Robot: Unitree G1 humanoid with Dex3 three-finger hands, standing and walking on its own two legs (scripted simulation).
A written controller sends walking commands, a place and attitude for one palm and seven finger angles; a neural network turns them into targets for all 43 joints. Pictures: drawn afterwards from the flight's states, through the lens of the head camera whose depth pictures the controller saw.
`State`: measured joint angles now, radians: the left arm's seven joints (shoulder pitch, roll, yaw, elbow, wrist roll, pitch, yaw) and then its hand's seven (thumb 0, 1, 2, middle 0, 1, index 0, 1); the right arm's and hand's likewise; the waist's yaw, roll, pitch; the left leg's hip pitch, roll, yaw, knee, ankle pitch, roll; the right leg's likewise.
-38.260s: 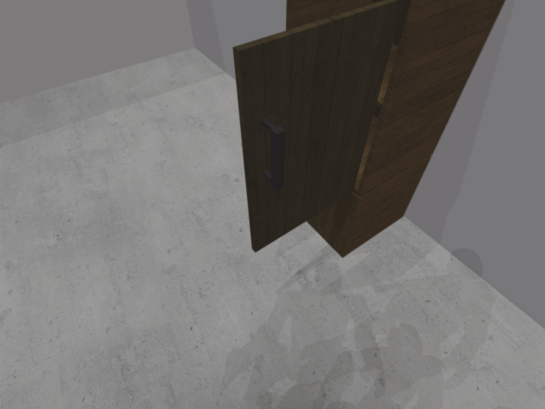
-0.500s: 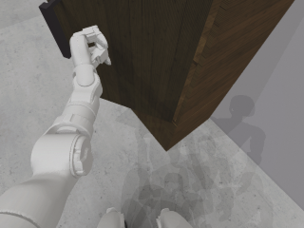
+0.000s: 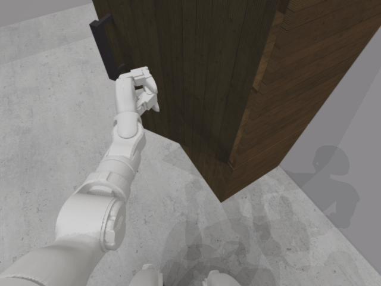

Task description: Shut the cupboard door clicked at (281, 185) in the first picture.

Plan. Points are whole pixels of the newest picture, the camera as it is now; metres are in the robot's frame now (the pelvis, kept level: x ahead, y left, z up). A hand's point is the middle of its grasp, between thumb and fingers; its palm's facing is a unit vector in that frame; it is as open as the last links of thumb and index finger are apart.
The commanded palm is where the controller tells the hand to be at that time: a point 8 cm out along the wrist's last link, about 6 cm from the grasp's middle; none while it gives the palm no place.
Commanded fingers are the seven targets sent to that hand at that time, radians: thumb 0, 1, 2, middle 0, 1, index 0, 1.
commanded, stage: draw the hand back to the body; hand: left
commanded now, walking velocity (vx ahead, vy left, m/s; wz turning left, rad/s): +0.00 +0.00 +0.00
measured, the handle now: (111, 49) +0.67 +0.15 +0.09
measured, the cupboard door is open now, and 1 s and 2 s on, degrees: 32 32 32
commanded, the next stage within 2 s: step back with the hand held close in 1.56 s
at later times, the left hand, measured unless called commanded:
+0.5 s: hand (88, 131) +0.37 +0.14 +0.15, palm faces +0.04 -1.00 -0.01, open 3.1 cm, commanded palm +0.33 +0.19 +0.16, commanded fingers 0.00 0.90 0.90 -1.11 -1.29 -1.11 -1.29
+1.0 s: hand out of the picture +0.25 +0.26 +0.20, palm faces +0.29 -0.90 -0.32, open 4.7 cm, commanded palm +0.20 +0.31 +0.22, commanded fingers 0.00 0.90 0.90 -0.42 -0.54 -0.42 -0.54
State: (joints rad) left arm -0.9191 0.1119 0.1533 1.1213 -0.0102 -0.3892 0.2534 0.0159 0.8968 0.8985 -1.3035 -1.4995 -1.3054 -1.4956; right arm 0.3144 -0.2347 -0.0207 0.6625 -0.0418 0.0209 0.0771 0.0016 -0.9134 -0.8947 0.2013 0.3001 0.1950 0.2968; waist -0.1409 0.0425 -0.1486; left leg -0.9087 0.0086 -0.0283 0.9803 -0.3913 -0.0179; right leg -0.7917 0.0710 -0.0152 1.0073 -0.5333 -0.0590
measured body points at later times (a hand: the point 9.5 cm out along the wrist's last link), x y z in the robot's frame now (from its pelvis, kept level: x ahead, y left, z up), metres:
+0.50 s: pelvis +0.01 +0.02 +0.04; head +0.02 +0.00 +0.49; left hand +0.36 +0.19 +0.16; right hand +0.13 -0.24 -0.07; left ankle +0.04 +0.13 -0.67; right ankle -0.03 -0.08 -0.67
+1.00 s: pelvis +0.02 +0.04 +0.07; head +0.00 +0.01 +0.52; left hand +0.23 +0.30 +0.22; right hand +0.21 -0.16 -0.02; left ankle +0.04 +0.13 -0.67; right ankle -0.03 -0.08 -0.67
